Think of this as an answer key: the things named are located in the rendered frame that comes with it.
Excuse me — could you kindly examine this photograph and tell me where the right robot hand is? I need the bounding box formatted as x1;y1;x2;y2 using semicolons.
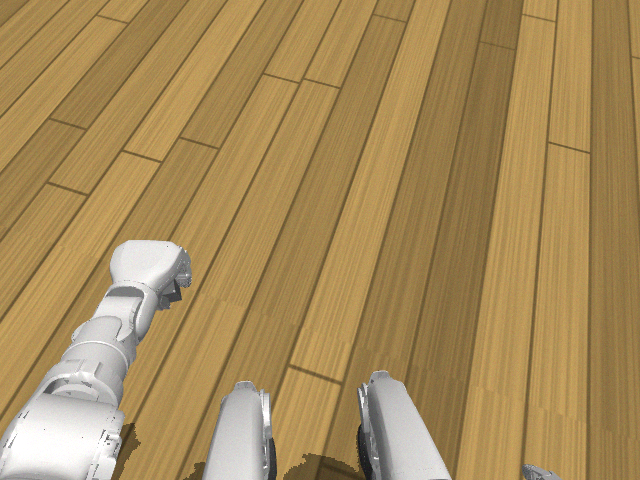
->
522;464;562;480

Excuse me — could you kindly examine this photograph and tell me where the right robot foot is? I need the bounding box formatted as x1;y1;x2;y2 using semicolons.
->
358;424;374;480

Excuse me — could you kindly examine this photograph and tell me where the cube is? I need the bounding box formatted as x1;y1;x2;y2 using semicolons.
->
162;279;182;303

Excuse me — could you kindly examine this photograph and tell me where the left robot arm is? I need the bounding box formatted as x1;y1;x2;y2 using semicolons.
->
0;281;158;480

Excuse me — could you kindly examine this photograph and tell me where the left robot hand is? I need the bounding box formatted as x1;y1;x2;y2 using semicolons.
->
109;240;192;311

